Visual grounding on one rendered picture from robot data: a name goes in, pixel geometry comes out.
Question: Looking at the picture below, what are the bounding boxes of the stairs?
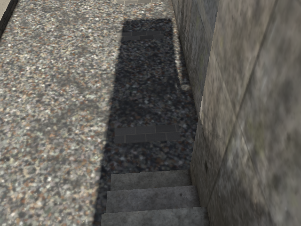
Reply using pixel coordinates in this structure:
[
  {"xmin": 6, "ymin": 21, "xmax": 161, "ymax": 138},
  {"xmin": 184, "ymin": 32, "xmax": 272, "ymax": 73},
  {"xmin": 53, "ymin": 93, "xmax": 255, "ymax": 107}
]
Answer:
[{"xmin": 101, "ymin": 169, "xmax": 211, "ymax": 226}]

